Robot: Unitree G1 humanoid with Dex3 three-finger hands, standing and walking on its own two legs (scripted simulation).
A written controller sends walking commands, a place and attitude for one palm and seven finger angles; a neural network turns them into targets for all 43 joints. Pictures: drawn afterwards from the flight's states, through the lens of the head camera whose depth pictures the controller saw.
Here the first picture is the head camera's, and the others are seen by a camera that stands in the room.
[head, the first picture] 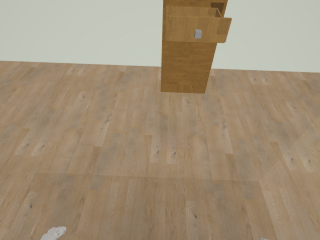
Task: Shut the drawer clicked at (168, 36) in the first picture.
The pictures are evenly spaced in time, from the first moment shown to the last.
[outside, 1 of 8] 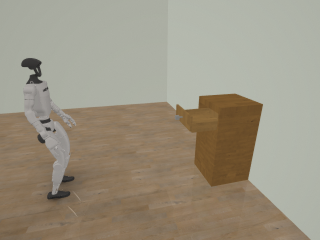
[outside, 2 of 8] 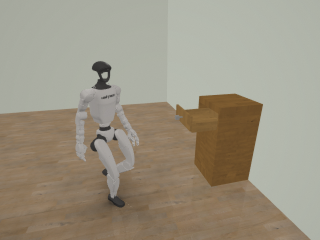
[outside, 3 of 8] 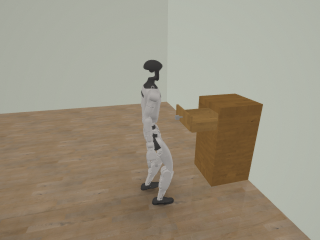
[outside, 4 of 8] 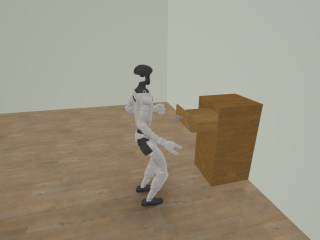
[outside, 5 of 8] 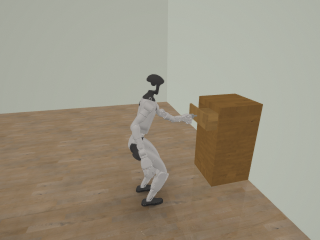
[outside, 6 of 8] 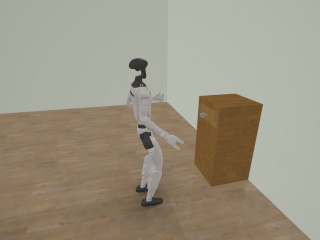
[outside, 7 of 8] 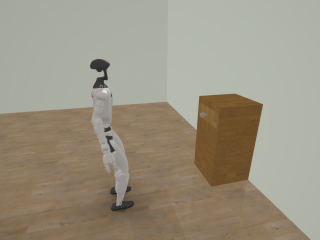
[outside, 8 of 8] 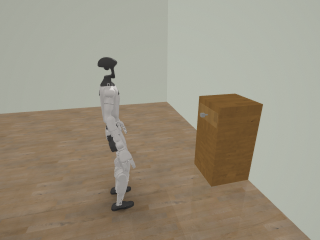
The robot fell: no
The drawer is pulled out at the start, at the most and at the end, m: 0.27 0.27 0.00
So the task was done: yes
